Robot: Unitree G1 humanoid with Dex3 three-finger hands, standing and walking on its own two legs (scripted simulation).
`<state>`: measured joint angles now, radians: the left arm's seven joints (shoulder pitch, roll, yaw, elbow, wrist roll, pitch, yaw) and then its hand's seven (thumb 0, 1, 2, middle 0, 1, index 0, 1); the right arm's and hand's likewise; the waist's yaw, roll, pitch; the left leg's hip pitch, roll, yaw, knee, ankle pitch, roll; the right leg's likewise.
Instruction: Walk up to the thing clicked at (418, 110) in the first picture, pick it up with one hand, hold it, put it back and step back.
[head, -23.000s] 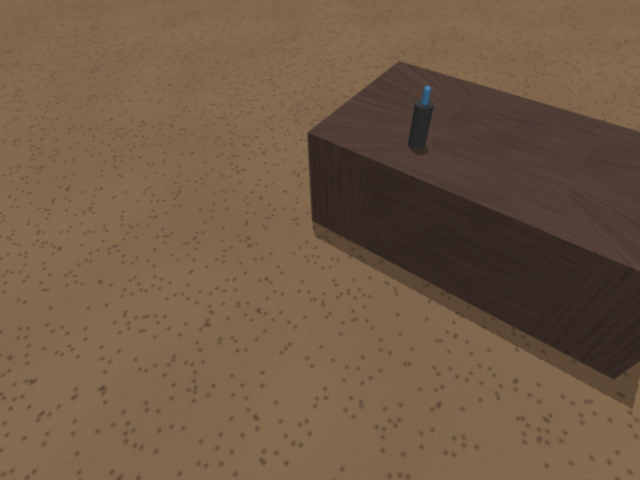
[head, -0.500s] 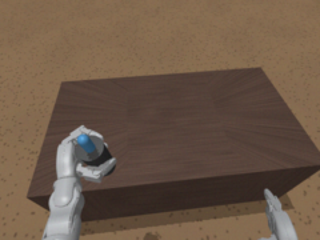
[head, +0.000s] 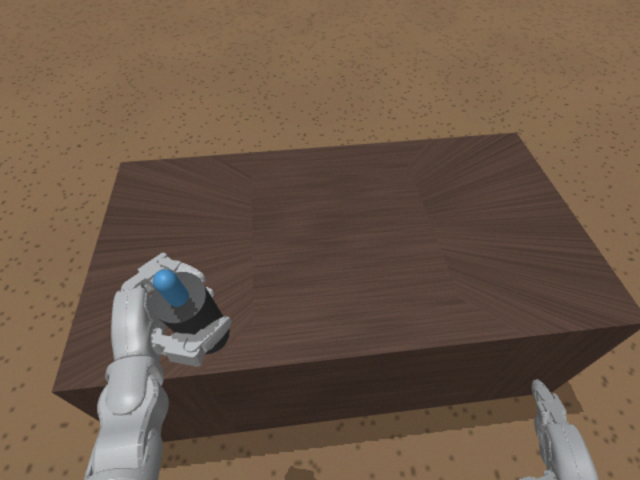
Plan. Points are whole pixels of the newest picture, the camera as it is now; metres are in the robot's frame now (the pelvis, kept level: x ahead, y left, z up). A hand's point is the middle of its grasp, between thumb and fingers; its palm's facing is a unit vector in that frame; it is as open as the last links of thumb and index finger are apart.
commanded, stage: hold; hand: left
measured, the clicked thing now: (189, 310) +0.31 +0.16 +0.06
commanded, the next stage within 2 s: crouch in 0.26 s
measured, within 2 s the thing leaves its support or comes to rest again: neither
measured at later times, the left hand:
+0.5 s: hand (191, 289) +0.34 +0.17 +0.06, palm faces +0.16 -0.99 +0.00, open 8.7 cm
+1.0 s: hand (205, 283) +0.41 +0.18 -0.04, palm faces +0.15 -0.99 -0.02, open 8.7 cm
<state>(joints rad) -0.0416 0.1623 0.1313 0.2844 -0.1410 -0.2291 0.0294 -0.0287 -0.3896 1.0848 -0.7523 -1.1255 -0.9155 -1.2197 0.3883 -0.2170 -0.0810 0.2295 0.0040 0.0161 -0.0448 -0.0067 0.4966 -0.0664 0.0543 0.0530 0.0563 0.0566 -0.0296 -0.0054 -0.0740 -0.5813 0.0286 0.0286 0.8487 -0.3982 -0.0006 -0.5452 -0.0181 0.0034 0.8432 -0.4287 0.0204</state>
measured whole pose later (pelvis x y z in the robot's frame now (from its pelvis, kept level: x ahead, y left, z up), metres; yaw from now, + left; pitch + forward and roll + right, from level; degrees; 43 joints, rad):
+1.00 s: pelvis -0.01 +0.00 -0.04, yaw +0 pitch +18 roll -2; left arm -0.48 0.31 0.28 0.89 -0.11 -0.52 -0.01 -0.02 -0.39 1.08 -0.77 -1.10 -0.93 -1.19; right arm 0.38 -0.25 -0.06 0.08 -0.05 0.00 0.03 -0.01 0.52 -0.06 0.06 0.05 0.06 0.06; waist -0.15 -0.04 -0.08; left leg -0.92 0.04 0.00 1.07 -0.46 0.00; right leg -0.87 -0.01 -0.02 1.05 -0.49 0.01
